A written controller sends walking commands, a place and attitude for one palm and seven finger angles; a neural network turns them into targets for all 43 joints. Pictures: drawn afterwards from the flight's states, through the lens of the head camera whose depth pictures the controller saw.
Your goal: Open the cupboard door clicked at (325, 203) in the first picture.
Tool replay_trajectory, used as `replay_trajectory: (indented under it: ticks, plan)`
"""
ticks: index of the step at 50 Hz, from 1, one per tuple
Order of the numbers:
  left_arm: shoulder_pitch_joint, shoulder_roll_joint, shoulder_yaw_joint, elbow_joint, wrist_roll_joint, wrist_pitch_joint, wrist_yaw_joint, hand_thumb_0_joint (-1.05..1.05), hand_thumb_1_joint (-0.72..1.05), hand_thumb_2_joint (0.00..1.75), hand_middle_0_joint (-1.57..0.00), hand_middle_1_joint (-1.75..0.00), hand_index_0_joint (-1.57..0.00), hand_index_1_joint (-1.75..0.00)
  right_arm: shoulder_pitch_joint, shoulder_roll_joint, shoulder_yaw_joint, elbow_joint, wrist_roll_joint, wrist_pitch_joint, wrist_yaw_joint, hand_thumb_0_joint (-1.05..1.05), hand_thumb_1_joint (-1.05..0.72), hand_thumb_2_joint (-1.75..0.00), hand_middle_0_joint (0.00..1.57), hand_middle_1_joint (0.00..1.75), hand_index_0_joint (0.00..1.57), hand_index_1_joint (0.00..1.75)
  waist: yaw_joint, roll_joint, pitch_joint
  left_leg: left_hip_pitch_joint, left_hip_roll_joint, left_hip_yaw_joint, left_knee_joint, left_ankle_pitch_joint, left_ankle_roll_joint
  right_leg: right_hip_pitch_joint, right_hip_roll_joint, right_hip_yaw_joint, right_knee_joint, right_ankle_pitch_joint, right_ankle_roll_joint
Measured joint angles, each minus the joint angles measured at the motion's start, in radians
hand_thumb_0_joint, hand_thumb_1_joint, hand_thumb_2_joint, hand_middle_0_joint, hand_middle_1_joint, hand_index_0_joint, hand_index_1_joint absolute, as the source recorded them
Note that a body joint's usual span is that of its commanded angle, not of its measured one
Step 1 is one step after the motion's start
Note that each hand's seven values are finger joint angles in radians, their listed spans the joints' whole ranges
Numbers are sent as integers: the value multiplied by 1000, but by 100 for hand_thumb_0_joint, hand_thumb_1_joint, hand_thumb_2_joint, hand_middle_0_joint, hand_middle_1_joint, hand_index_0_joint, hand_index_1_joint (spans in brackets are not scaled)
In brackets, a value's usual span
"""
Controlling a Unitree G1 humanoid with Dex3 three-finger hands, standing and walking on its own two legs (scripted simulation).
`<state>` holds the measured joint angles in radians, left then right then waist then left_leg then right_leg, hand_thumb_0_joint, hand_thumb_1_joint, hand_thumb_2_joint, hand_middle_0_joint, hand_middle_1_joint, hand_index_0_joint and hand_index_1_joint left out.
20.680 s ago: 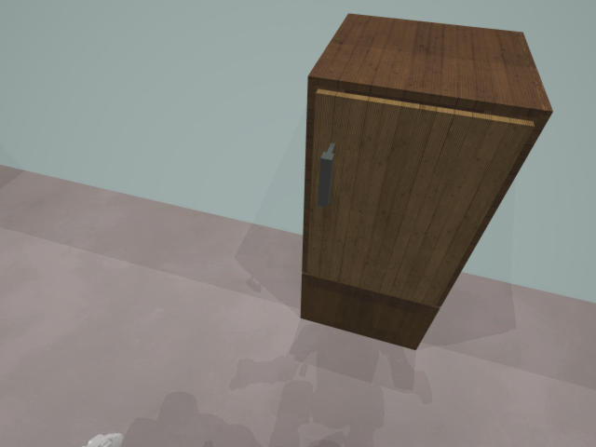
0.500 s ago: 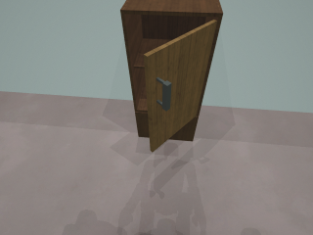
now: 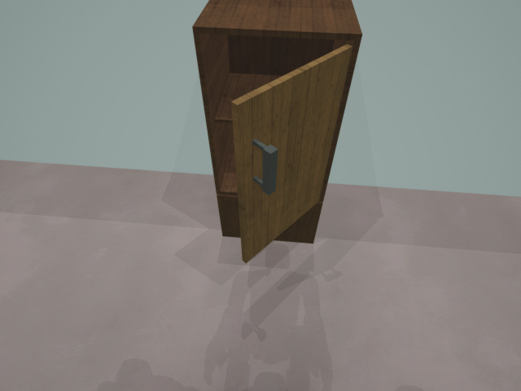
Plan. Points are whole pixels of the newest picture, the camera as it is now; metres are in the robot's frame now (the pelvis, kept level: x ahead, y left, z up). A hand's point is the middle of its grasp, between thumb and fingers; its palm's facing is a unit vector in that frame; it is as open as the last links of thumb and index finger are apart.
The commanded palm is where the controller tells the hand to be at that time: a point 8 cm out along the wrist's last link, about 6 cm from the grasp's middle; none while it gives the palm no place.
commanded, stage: look to check the result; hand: left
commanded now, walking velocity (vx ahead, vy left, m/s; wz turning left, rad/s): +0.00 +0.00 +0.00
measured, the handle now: (263, 166) +0.59 +0.03 -0.02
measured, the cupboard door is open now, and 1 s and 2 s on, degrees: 50 50 50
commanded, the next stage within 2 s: walk to a spot facing it in 0.54 s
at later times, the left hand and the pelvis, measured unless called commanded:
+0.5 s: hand out of the picture +0.02 +0.15 -0.17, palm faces +0.04 -0.98 -0.18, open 7.4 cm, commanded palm none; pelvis +0.03 +0.00 +0.00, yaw +0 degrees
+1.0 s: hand out of the picture +0.06 +0.17 -0.18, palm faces -0.05 -0.98 -0.21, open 7.4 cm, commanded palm none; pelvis +0.03 -0.01 -0.01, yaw -7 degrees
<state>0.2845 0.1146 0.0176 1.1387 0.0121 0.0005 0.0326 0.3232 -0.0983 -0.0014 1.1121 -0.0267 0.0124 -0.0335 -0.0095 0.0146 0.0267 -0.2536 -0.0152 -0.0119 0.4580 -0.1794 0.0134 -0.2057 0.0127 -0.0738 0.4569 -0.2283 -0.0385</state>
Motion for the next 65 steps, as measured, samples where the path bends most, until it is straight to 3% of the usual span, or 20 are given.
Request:
replay_trajectory:
  ticks: [36, 43, 52, 55, 57, 59, 60, 62, 65]
  plan:
    - [-9, 0, -6, 14, -6, -9, 3, 0, 91, 90, -20, -30, -19, -30, -43, -25, 13, 39, 5, -8, -10, 1, -92, -90, 20, 30, 20, 30, 9, 2, 21, 83, 9, 6, -47, -33, -13, 80, 11, 9, -48, -29, -9]
    - [-7, 6, 24, -10, 1, 20, -7, 0, 91, 90, -20, -30, -20, -30, -66, -37, -12, 7, 5, 14, -17, 1, -92, -90, 20, 30, 20, 30, 16, 5, 38, 55, 36, 51, 19, -75, -19, 34, 34, 53, 16, -51, -16]
    - [-40, 57, 60, -78, 8, 48, -28, 1, 91, 90, -20, -30, -20, -30, -92, -66, -44, -77, 1, 18, -19, 0, -91, -90, 20, 30, 20, 30, 18, -16, 53, 9, 63, 133, 88, -116, -23, -74, 56, 123, 149, -87, -18]
    - [-65, 71, 71, -106, 12, 58, -36, 1, 91, 90, -20, -30, -19, -30, -101, -83, -49, -102, -6, 13, -17, 0, -91, -90, 20, 30, 20, 30, 25, -12, 67, 13, 74, 169, 99, -126, -28, -134, 31, 84, 312, -205, 2]
    - [-80, 75, 74, -124, 12, 58, -41, 1, 91, 90, -20, -30, -19, -30, -106, -98, -50, -115, -11, 13, -16, 0, -91, -90, 20, 30, 20, 30, 26, 8, 73, 17, 91, 185, 107, -132, -39, -141, 14, 58, 344, -237, 8]
    - [-82, 81, 75, -150, 12, 47, -46, 1, 91, 90, -20, -30, -19, -30, -109, -111, -51, -127, -9, 19, -12, 0, -91, -90, 20, 30, 20, 30, 31, 25, 70, 5, 115, 198, 147, -155, -57, -107, -1, 47, 249, -145, 12]
    - [-80, 87, 76, -160, 16, 35, -43, 1, 91, 90, -20, -30, -19, -30, -115, -113, -53, -131, -4, 26, -10, 0, -91, -90, 20, 30, 20, 30, 35, 28, 66, -18, 123, 192, 204, -190, -57, -102, 6, 49, 224, -136, -11]
    - [-87, 88, 72, -166, 13, 23, -32, 1, 91, 90, -20, -30, -19, -30, -139, -120, -61, -136, 4, 44, -5, 1, -91, -90, 20, 30, 20, 30, 32, 37, 78, -83, 106, 119, 389, -305, -52, -102, 28, 52, 231, -148, -47]
    - [-80, 84, 69, -176, 10, 20, -18, 0, 91, 90, -20, -30, -19, -30, -175, -124, -65, -150, 8, 53, 0, 1, -91, -90, 20, 30, 20, 30, 35, 23, 86, -162, 70, 62, 593, -306, -54, -74, 46, 78, 163, -115, -67]
